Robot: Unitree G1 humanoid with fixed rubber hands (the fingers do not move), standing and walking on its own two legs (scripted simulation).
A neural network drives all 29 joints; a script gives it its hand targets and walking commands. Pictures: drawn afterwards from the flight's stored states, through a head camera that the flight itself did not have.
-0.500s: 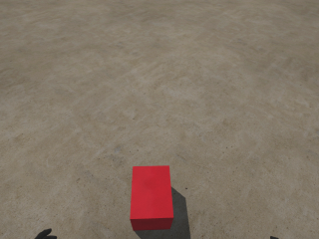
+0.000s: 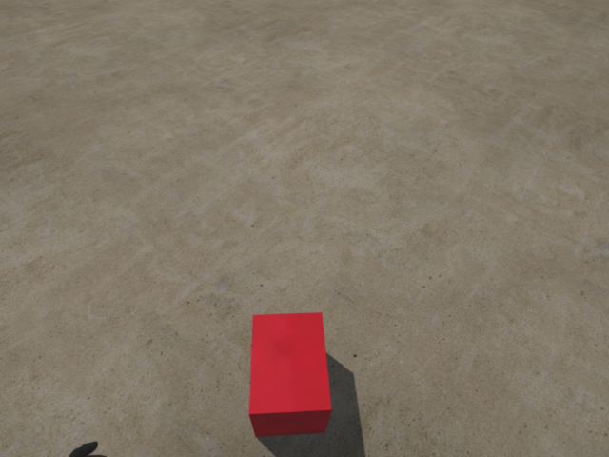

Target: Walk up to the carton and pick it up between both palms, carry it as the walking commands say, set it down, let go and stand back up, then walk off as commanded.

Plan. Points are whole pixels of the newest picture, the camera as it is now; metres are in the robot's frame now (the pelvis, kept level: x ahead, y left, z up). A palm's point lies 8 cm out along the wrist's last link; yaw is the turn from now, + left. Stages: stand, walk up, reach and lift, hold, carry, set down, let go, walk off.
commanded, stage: walk up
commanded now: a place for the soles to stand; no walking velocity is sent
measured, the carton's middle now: (289, 374) +0.48 +0.03 -0.65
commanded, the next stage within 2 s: reach and lift in 0.16 s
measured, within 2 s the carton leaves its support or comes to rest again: neither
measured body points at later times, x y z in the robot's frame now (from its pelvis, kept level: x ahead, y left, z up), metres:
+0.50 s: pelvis +0.01 +0.02 -0.02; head +0.10 +0.02 +0.41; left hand +0.19 +0.29 -0.12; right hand +0.20 -0.28 -0.12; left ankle +0.01 +0.13 -0.74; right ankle +0.03 -0.09 -0.74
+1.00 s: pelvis -0.03 +0.02 -0.08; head +0.15 +0.02 +0.34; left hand +0.30 +0.25 -0.17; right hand +0.31 -0.25 -0.17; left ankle +0.01 +0.13 -0.74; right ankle +0.03 -0.09 -0.74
